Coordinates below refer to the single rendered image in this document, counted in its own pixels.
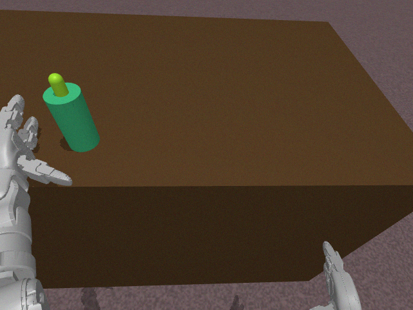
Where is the left robot arm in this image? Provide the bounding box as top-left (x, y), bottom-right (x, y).
top-left (0, 169), bottom-right (50, 310)

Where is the right robot hand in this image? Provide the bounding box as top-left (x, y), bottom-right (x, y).
top-left (309, 241), bottom-right (362, 310)

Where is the bottle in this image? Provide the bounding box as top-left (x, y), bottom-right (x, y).
top-left (43, 73), bottom-right (100, 152)

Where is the left robot hand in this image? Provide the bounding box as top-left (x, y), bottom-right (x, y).
top-left (0, 94), bottom-right (72, 186)

